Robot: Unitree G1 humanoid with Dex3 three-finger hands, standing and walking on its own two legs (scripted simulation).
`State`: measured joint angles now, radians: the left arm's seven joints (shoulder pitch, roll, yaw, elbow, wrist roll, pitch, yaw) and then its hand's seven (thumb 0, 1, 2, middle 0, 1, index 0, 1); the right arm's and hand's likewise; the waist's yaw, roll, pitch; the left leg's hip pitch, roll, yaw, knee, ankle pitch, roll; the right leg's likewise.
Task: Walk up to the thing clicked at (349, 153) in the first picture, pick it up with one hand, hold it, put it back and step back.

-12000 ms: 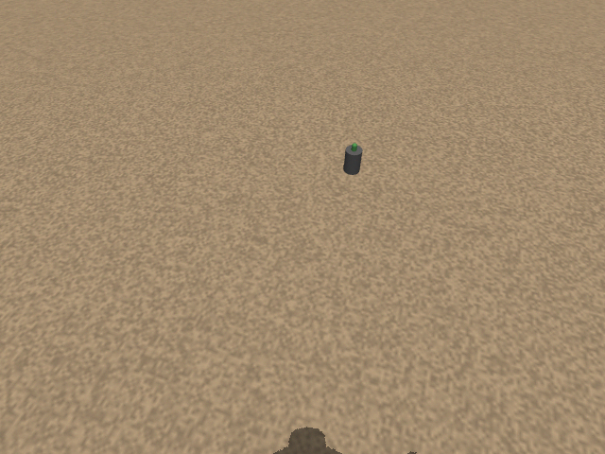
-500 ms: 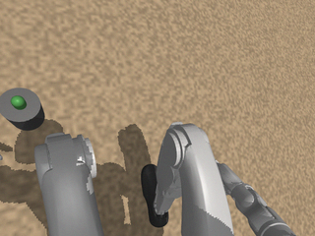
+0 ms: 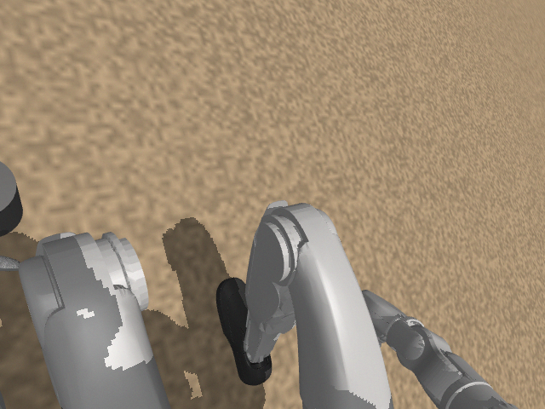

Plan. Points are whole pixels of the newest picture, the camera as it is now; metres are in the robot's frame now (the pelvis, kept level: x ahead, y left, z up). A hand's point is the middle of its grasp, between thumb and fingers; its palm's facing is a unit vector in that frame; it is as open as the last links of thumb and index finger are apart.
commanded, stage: close in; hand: left
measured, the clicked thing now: out of the picture +0.41 +0.28 -0.20
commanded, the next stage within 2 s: rest palm in 0.02 s
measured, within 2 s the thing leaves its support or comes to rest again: leaves its support in 1.24 s
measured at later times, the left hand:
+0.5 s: hand out of the picture +0.40 +0.28 -0.18, palm faces +0.32 -0.95 +0.00, open 13.2 cm
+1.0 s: hand out of the picture +0.41 +0.28 -0.17, palm faces +0.36 -0.93 +0.00, open 11.0 cm
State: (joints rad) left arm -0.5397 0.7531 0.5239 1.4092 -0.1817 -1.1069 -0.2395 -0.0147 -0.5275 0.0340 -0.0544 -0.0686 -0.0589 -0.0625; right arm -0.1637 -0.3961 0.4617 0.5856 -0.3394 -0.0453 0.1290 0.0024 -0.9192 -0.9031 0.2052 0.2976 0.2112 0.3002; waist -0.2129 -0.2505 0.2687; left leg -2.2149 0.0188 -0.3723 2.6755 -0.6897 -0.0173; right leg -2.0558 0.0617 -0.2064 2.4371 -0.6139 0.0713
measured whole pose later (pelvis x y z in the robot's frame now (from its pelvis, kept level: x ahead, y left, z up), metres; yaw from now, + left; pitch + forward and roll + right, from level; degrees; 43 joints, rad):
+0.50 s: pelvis +0.00 +0.00 +0.00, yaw -2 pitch +9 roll -18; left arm -0.56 0.80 0.49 1.47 -0.08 -1.20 -0.02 -0.01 -0.03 0.36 -0.30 -0.28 -0.28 -0.29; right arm -0.20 -0.38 0.52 0.57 -0.39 -0.01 0.15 0.00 -0.88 -0.90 0.20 0.30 0.21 0.30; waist -0.23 -0.29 0.32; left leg -2.20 0.02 -0.42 2.70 -0.70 -0.02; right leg -2.03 0.08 -0.24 2.43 -0.60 0.09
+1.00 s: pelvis +0.00 +0.01 +0.00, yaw -2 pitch +9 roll -18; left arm -0.60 0.82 0.49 1.47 -0.06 -1.18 0.03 0.00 -0.27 0.77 -0.64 -0.85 -0.60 -0.85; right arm -0.18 -0.37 0.52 0.56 -0.39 0.01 0.16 0.00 -0.88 -0.90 0.20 0.30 0.21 0.30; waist -0.23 -0.30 0.32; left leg -2.20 0.03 -0.42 2.69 -0.71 -0.01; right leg -2.03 0.08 -0.24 2.41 -0.60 0.08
